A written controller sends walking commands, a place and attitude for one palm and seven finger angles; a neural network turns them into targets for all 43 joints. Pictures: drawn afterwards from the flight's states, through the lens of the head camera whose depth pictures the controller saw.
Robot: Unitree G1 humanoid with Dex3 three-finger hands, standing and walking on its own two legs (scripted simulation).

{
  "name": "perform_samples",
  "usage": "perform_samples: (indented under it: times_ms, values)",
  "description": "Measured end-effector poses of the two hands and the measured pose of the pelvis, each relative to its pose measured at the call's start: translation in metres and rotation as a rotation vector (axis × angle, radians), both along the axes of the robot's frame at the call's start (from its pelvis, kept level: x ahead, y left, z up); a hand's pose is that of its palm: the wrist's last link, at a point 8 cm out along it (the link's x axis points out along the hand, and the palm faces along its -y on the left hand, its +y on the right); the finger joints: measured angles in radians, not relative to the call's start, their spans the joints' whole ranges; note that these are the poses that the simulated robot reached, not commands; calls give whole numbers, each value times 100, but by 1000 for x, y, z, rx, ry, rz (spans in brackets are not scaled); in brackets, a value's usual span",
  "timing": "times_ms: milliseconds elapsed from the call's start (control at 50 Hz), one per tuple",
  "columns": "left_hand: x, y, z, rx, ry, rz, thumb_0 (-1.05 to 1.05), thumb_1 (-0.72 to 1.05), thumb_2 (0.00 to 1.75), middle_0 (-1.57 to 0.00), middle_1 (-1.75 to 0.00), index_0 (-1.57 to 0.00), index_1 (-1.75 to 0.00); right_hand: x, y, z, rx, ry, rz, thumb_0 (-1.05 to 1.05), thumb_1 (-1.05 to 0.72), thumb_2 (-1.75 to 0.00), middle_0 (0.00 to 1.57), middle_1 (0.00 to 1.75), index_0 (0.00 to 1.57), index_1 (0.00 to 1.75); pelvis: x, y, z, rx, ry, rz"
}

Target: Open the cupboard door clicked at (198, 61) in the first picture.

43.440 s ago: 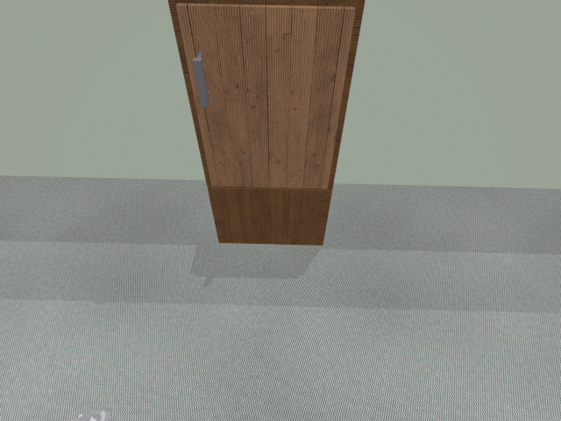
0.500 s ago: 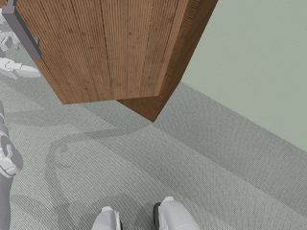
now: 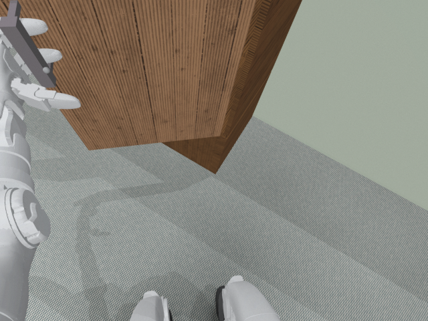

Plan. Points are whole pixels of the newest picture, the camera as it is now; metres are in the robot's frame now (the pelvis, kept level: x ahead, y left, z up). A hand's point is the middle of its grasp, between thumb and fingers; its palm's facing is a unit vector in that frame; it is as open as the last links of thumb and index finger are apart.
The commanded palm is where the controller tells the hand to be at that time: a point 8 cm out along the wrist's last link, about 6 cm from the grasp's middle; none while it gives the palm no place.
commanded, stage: slide the fingers in behind the handle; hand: left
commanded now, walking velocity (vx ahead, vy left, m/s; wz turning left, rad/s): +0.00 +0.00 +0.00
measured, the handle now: (32, 47) +0.58 +0.25 +0.09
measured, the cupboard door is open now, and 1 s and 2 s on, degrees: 41 41 62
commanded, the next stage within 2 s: close the thumb around the handle in 0.30 s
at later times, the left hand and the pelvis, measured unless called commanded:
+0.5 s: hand (48, 69) +0.54 +0.22 +0.09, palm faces +0.05 -1.00 -0.01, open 13.8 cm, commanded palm +0.51 +0.26 +0.09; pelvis +0.00 +0.00 +0.00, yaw +0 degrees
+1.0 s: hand (48, 67) +0.54 +0.22 +0.09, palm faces +0.05 -1.00 -0.01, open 5.9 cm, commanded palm +0.52 +0.26 +0.09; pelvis +0.00 +0.00 +0.00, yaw +0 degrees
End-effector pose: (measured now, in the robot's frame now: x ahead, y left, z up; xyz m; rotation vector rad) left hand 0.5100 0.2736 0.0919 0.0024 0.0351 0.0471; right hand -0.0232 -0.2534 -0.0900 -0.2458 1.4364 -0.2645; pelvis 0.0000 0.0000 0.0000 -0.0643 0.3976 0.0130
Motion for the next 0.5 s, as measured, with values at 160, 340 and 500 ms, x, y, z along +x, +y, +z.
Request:
perform_samples:
  times_ms: [160,340,500]
  values:
    - [-1,-2,2,10,7,1,-2,-50,30,-30,-120,-30,-120,-11,-4,0,-1,23,-10,0,-91,-90,21,30,21,30,-2,-2,0,3,-1,-1]
    - [-1,-2,1,11,2,8,-2,-50,30,-30,-120,-29,-120,-17,-8,2,-14,40,-5,0,-91,-90,20,30,21,30,-4,-3,0,4,3,2]
    - [2,-3,0,10,9,3,-2,-47,32,-30,-120,-30,-120,-15,-9,3,-20,39,3,0,-91,-90,20,30,21,30,-4,-3,-1,3,6,6]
